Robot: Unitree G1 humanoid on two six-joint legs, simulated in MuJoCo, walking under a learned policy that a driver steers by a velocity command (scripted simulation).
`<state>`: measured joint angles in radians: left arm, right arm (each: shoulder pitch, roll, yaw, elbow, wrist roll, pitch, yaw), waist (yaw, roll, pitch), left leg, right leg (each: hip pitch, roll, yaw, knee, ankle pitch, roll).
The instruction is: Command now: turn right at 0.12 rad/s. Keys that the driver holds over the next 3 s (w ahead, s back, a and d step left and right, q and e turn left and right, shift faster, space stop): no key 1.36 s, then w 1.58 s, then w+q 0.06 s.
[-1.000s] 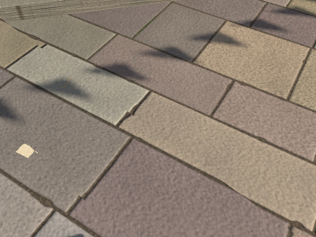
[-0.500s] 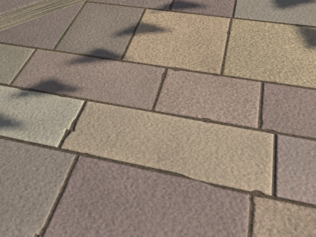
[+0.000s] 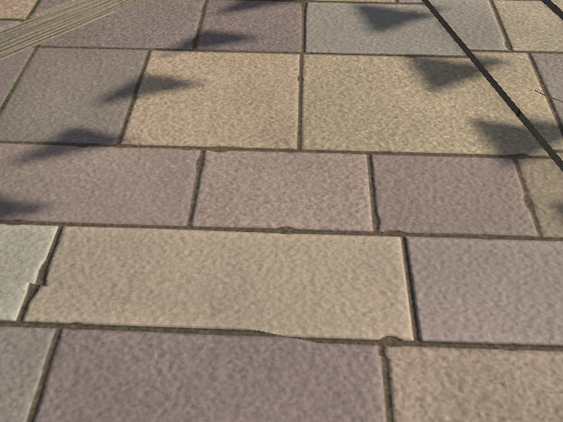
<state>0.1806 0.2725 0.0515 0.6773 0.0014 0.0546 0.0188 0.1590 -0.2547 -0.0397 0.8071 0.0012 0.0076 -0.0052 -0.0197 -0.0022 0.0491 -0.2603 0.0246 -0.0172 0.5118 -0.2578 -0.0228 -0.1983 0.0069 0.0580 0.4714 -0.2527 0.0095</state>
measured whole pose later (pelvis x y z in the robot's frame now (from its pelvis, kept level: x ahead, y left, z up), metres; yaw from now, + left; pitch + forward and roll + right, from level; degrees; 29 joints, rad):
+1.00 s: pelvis +0.00 -0.01 +0.00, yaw +0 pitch -2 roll +0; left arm 0.25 0.23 0.02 0.96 0.00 0.00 0.03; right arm 0.20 -0.24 -0.03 1.10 0.00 0.01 -0.05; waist -0.01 0.00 0.04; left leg -0.20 0.05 -0.03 0.46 -0.24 -0.05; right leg -0.15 0.03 0.05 0.47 -0.29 -0.01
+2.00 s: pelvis +0.20 +0.00 -0.01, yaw +0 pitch +2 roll +2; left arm -0.05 0.24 0.03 0.84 -0.03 -0.10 -0.05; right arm 0.51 -0.22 -0.04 1.09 0.02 -0.09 -0.03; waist -0.11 -0.04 0.03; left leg 0.18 -0.03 0.03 0.19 -0.40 0.01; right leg -0.56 -0.05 0.02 0.46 0.09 -0.04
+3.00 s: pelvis +0.81 -0.02 -0.03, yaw +0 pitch +0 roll +3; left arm 0.02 0.25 0.04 0.91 -0.01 -0.11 -0.02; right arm 0.38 -0.25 -0.07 1.00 0.02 -0.11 0.00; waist -0.10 -0.04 0.03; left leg -0.01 -0.08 0.05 0.29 -0.06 0.11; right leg -0.53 -0.08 0.05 0.49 0.18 -0.02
